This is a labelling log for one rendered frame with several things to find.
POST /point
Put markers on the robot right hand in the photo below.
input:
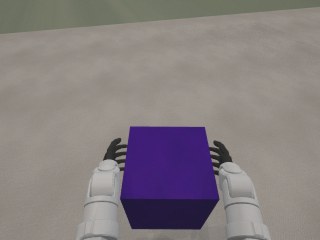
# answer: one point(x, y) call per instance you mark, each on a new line
point(223, 155)

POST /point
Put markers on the robot left hand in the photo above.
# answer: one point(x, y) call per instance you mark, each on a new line
point(111, 155)

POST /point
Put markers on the left robot forearm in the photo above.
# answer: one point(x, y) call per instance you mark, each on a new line
point(99, 221)

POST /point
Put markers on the carton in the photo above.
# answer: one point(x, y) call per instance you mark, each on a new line
point(168, 180)

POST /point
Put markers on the right robot forearm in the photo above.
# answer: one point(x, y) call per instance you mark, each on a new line
point(243, 216)

